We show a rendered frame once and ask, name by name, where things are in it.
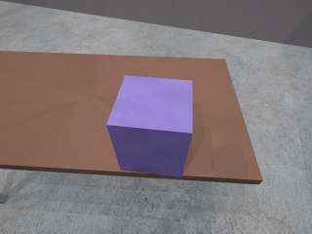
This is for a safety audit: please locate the carton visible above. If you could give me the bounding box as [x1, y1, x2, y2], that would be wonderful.
[106, 75, 193, 177]

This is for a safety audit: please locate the table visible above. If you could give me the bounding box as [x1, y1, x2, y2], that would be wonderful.
[0, 51, 263, 204]

